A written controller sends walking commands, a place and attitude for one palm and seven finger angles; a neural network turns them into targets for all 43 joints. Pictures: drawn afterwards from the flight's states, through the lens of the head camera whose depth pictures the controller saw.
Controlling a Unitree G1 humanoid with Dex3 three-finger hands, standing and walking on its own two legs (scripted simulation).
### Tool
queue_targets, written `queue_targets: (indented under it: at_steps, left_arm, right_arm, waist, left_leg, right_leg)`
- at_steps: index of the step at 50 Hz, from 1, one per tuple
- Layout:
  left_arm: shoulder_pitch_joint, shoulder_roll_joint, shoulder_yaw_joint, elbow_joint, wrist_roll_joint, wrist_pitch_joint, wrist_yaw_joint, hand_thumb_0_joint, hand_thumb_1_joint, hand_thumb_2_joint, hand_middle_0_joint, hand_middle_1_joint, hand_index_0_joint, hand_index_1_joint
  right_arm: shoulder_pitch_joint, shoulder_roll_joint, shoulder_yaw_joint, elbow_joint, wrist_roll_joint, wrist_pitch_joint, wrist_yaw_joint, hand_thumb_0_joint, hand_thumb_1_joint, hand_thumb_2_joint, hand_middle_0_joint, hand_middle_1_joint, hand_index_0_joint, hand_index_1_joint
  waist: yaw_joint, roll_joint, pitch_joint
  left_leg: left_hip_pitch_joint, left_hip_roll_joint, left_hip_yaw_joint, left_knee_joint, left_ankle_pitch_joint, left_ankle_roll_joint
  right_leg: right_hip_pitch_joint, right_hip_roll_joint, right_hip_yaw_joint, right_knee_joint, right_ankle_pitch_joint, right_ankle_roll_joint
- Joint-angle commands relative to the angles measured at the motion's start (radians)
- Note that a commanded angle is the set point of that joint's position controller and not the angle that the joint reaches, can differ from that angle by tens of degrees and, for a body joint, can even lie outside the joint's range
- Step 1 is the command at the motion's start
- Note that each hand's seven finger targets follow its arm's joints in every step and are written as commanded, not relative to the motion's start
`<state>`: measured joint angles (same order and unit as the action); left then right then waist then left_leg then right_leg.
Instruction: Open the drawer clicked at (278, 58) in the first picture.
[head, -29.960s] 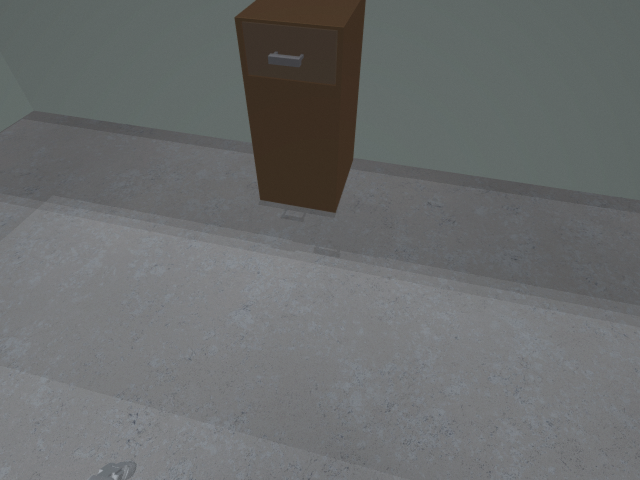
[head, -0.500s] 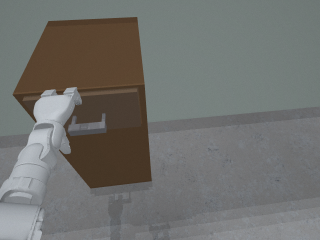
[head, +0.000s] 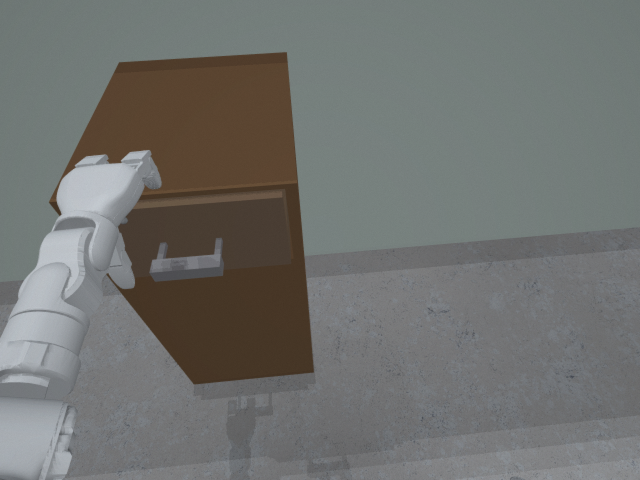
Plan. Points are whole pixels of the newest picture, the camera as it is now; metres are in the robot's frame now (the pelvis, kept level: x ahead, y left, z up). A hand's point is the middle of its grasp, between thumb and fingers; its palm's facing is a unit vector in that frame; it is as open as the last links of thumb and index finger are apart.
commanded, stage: draw the hand back to the body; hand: left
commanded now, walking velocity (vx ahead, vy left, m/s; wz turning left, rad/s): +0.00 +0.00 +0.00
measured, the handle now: (189, 256) +0.46 +0.25 -0.04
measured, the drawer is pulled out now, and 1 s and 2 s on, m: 0.02 0.02 0.02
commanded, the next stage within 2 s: step back with the hand held close in 1.70 s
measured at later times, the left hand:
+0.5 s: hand (86, 271) +0.33 +0.29 +0.10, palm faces +0.04 -0.06 -1.00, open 13.9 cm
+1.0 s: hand (83, 299) +0.25 +0.23 +0.17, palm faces +0.37 -0.89 -0.26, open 12.9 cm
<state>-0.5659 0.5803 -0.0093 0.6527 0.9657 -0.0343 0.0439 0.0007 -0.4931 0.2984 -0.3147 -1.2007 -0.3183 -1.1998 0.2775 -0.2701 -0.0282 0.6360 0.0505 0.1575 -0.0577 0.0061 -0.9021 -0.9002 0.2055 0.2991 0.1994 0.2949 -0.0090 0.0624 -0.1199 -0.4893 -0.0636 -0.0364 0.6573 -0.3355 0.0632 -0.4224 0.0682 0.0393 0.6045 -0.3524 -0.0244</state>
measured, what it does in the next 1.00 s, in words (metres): stands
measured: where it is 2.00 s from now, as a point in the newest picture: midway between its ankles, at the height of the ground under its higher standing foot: outside the picture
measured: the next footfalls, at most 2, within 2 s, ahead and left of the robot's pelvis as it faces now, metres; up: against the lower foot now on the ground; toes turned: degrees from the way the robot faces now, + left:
none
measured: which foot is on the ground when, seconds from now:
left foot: down 0.00-1.00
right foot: down 0.00-1.00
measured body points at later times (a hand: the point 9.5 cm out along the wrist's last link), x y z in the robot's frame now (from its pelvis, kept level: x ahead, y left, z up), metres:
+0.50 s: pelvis +0.00 +0.00 +0.01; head +0.02 -0.02 +0.45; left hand +0.32 +0.29 +0.16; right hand +0.17 -0.24 -0.11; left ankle -0.01 +0.08 -0.72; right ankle -0.04 -0.11 -0.72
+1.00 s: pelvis -0.01 -0.01 +0.02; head -0.02 -0.02 +0.47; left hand +0.23 +0.28 +0.19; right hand +0.19 -0.21 -0.06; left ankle -0.01 +0.08 -0.72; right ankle -0.04 -0.11 -0.72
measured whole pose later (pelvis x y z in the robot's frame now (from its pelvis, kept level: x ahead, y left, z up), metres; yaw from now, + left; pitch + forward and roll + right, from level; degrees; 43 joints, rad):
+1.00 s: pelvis -0.01 -0.01 +0.02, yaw +1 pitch -3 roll -1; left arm 0.13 0.33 0.25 -0.15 -0.07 -0.08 0.08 -0.01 -0.25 0.40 -0.29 -1.04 -0.29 -1.04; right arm 0.19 -0.20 0.09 0.59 0.01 -0.05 -0.07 0.01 -0.90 -0.90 0.21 0.30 0.20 0.30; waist 0.04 0.03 0.01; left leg -0.14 -0.06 -0.06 0.43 -0.24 0.04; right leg -0.06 0.06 0.03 0.38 -0.26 -0.04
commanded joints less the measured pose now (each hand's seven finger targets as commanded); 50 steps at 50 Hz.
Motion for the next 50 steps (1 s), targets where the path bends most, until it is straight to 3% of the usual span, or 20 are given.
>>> queue_targets:
  at_steps: [1, 3, 5, 8, 9, 12, 15, 18, 21, 27, 32, 35, 36, 37, 38, 39, 41, 43, 46, 50]
  left_arm:
    - [-0.343, 0.235, 0.076, -0.135, -0.013, 0.008, 0.013, 0.000, -0.500, 0.300, -0.300, -1.200, -0.300, -1.200]
    - [-0.396, 0.280, 0.104, -0.171, 0.000, -0.006, 0.012, 0.000, -0.500, 0.300, -0.300, -1.200, -0.300, -1.200]
    - [-0.417, 0.261, 0.092, -0.217, 0.004, -0.023, 0.019, 0.000, -0.500, 0.300, -0.300, -1.200, -0.300, -1.200]
    - [-0.314, 0.326, 0.176, -0.369, -0.004, -0.055, 0.041, 0.000, -0.500, 0.300, -0.300, -1.200, -0.300, -1.200]
    - [-0.249, 0.275, 0.154, -0.404, -0.020, -0.052, 0.049, 0.000, -0.500, 0.300, -0.300, -1.200, -0.300, -1.200]
    - [-0.092, 0.284, 0.210, -0.460, -0.053, -0.021, 0.071, 0.000, -0.500, 0.300, -0.300, -1.200, -0.300, -1.200]
    - [-0.047, 0.269, 0.203, -0.488, -0.052, 0.044, 0.081, 0.000, -0.500, 0.300, -0.300, -1.200, -0.300, -1.200]
    - [0.002, 0.264, 0.185, -0.561, -0.052, 0.095, 0.072, 0.000, -0.500, 0.300, -0.300, -1.200, -0.300, -1.200]
    - [0.046, 0.210, 0.127, -0.622, -0.063, 0.124, 0.043, 0.000, -0.500, 0.300, -0.300, -1.200, -0.300, -1.200]
    - [0.129, 0.228, 0.144, -0.703, -0.090, 0.089, -0.016, 0.000, -0.500, 0.300, -0.300, -1.200, -0.300, -1.200]
    - [0.185, 0.247, 0.186, -0.840, -0.094, 0.030, -0.005, 0.000, -0.500, 0.300, -0.300, -1.200, -0.300, -1.200]
    - [0.278, 0.234, 0.205, -0.858, -0.096, 0.030, 0.015, 0.000, -0.500, 0.300, -0.300, -1.200, -0.300, -1.200]
    - [0.205, -0.110, 0.189, -0.840, -0.825, -0.016, 0.029, 0.000, -0.465, 0.315, -0.298, -1.178, -0.298, -1.178]
    - [0.242, -0.047, 0.224, -0.827, -0.896, -0.045, 0.040, 0.000, -0.430, 0.330, -0.295, -1.155, -0.295, -1.155]
    - [0.277, -0.033, 0.239, -0.828, -0.898, -0.054, 0.046, 0.000, -0.395, 0.345, -0.292, -1.133, -0.292, -1.133]
    - [0.337, 0.012, 0.327, -0.838, -0.972, -0.062, 0.054, 0.000, -0.360, 0.360, -0.290, -1.110, -0.290, -1.110]
    - [0.329, 0.022, 0.360, -0.937, -1.013, -0.082, 0.058, 0.000, -0.290, 0.390, -0.285, -1.065, -0.285, -1.065]
    - [0.383, -0.018, 0.354, -0.983, -1.039, -0.101, 0.059, 0.000, -0.220, 0.420, -0.280, -1.020, -0.280, -1.020]
    - [0.447, -0.042, 0.347, -1.044, -1.050, -0.115, 0.056, 0.000, -0.115, 0.465, -0.273, -0.952, -0.273, -0.952]
    - [0.599, -0.055, 0.365, -1.070, -1.066, -0.126, 0.043, 0.000, 0.025, 0.525, -0.262, -0.863, -0.262, -0.863]
  right_arm:
    - [-0.018, -0.141, -0.043, -0.113, 0.002, -0.024, -0.007, 0.000, -0.900, -0.900, 0.200, 0.300, 0.200, 0.300]
    - [-0.023, -0.141, -0.043, -0.116, 0.003, -0.019, -0.010, 0.000, -0.900, -0.900, 0.200, 0.300, 0.200, 0.300]
    - [-0.020, -0.132, -0.046, -0.120, -0.001, -0.021, -0.010, 0.000, -0.900, -0.900, 0.200, 0.300, 0.200, 0.300]
    - [-0.036, -0.123, -0.055, -0.141, -0.011, -0.027, -0.004, 0.000, -0.900, -0.900, 0.200, 0.300, 0.200, 0.300]
    - [-0.046, -0.117, -0.059, -0.151, -0.012, -0.031, -0.001, 0.000, -0.900, -0.900, 0.200, 0.300, 0.200, 0.300]
    - [-0.077, -0.119, -0.055, -0.155, -0.013, -0.034, 0.014, 0.000, -0.900, -0.900, 0.200, 0.300, 0.200, 0.300]
    - [-0.115, -0.120, -0.044, -0.156, -0.005, -0.033, 0.020, 0.000, -0.900, -0.900, 0.200, 0.300, 0.200, 0.300]
    - [-0.160, -0.118, -0.033, -0.170, -0.001, -0.032, 0.020, 0.000, -0.900, -0.900, 0.200, 0.300, 0.200, 0.300]
    - [-0.183, -0.114, -0.030, -0.178, -0.001, -0.039, 0.012, 0.000, -0.900, -0.900, 0.200, 0.300, 0.200, 0.300]
    - [-0.225, -0.108, -0.013, -0.179, -0.012, -0.049, -0.012, 0.000, -0.900, -0.900, 0.200, 0.300, 0.200, 0.300]
    - [-0.260, -0.088, -0.005, -0.188, -0.023, -0.070, -0.012, 0.000, -0.900, -0.900, 0.200, 0.300, 0.200, 0.300]
    - [-0.283, -0.079, 0.000, -0.188, -0.027, -0.077, -0.007, 0.000, -0.900, -0.900, 0.200, 0.300, 0.200, 0.300]
    - [-0.212, -0.009, 0.033, -0.268, 0.014, -0.126, -0.011, 0.000, -0.900, -0.900, 0.200, 0.300, 0.200, 0.300]
    - [-0.232, -0.037, 0.047, -0.235, 0.002, -0.158, -0.020, 0.000, -0.900, -0.900, 0.200, 0.300, 0.200, 0.300]
    - [-0.246, -0.045, 0.047, -0.228, 0.000, -0.176, -0.025, 0.000, -0.900, -0.900, 0.200, 0.300, 0.200, 0.300]
    - [-0.234, -0.062, 0.044, -0.220, -0.008, -0.174, -0.042, 0.000, -0.900, -0.900, 0.200, 0.300, 0.200, 0.300]
    - [-0.235, -0.063, 0.049, -0.214, -0.017, -0.197, -0.049, 0.000, -0.900, -0.900, 0.200, 0.300, 0.200, 0.300]
    - [-0.233, -0.051, 0.059, -0.200, -0.025, -0.224, -0.045, 0.000, -0.900, -0.900, 0.200, 0.300, 0.200, 0.300]
    - [-0.227, -0.050, 0.062, -0.187, -0.032, -0.257, -0.033, 0.000, -0.900, -0.900, 0.200, 0.300, 0.200, 0.300]
    - [-0.222, -0.052, 0.052, -0.184, -0.039, -0.282, -0.018, 0.000, -0.900, -0.900, 0.200, 0.300, 0.200, 0.300]
  waist:
    - [0.001, -0.049, -0.233]
    - [0.006, -0.048, -0.278]
    - [0.005, -0.021, -0.314]
    - [0.046, 0.060, -0.433]
    - [0.041, 0.053, -0.416]
    - [0.063, 0.037, -0.367]
    - [0.064, -0.026, -0.308]
    - [0.069, -0.018, -0.295]
    - [0.049, -0.011, -0.252]
    - [0.050, -0.016, -0.174]
    - [0.081, 0.056, -0.193]
    - [0.098, 0.035, -0.168]
    - [-0.019, -0.012, -0.039]
    - [0.007, -0.110, -0.046]
    - [0.013, -0.096, 0.004]
    - [0.037, -0.143, -0.040]
    - [0.047, -0.068, -0.100]
    - [0.051, 0.073, -0.067]
    - [0.050, 0.131, -0.016]
    - [0.057, 0.020, 0.012]
  left_leg:
    - [0.185, 0.029, 0.005, -0.058, 0.394, -0.009]
    - [0.192, 0.023, 0.006, -0.056, 0.395, -0.007]
    - [0.222, 0.021, 0.002, -0.044, 0.437, -0.007]
    - [0.290, 0.023, -0.004, -0.028, 0.574, -0.013]
    - [0.302, 0.027, -0.004, -0.020, 0.609, -0.011]
    - [0.282, 0.034, -0.008, -0.031, 0.675, -0.019]
    - [0.246, 0.031, -0.002, -0.057, 0.572, -0.019]
    - [0.253, 0.026, 0.000, -0.080, 0.534, -0.019]
    - [0.278, 0.027, -0.004, -0.091, 0.501, -0.015]
    - [0.287, 0.020, -0.011, -0.119, 0.402, -0.012]
    - [0.329, 0.019, -0.027, -0.131, 0.442, -0.026]
    - [0.322, 0.018, -0.022, -0.138, 0.432, -0.031]
    - [0.449, 0.058, -0.028, -0.178, 0.313, -0.029]
    - [0.460, 0.074, -0.064, -0.218, 0.230, -0.024]
    - [0.437, 0.073, -0.053, -0.225, 0.199, -0.020]
    - [0.433, 0.066, -0.046, -0.239, 0.240, -0.022]
    - [0.456, 0.062, -0.031, -0.249, 0.333, -0.033]
    - [0.446, 0.061, -0.032, -0.268, 0.337, -0.049]
    - [0.440, 0.063, -0.038, -0.291, 0.361, -0.063]
    - [0.400, 0.062, -0.026, -0.304, 0.358, -0.055]
  right_leg:
    - [0.060, -0.003, -0.043, -0.054, 0.325, -0.029]
    - [0.080, -0.006, -0.029, -0.054, 0.338, -0.024]
    - [0.077, -0.004, -0.031, -0.045, 0.359, -0.027]
    - [0.133, -0.004, -0.020, -0.028, 0.430, -0.028]
    - [0.129, -0.003, -0.026, -0.026, 0.441, -0.028]
    - [0.149, -0.004, -0.034, -0.031, 0.476, -0.026]
    - [0.149, -0.005, -0.042, -0.044, 0.440, -0.018]
    - [0.178, -0.010, -0.038, -0.056, 0.422, -0.018]
    - [0.163, -0.011, -0.045, -0.074, 0.380, -0.018]
    - [0.162, -0.012, -0.046, -0.111, 0.306, -0.020]
    - [0.179, -0.010, -0.051, -0.116, 0.285, -0.028]
    - [0.177, -0.009, -0.054, -0.122, 0.289, -0.025]
    - [0.173, -0.021, -0.064, -0.205, 0.259, -0.029]
    - [0.211, -0.009, -0.057, -0.213, 0.205, -0.026]
    - [0.188, -0.010, -0.049, -0.217, 0.188, -0.022]
    - [0.250, -0.011, -0.057, -0.222, 0.224, -0.019]
    - [0.313, -0.026, -0.053, -0.224, 0.303, -0.015]
    - [0.321, -0.035, -0.050, -0.237, 0.303, -0.019]
    - [0.322, -0.033, -0.057, -0.260, 0.317, -0.023]
    - [0.354, -0.031, -0.058, -0.277, 0.344, -0.017]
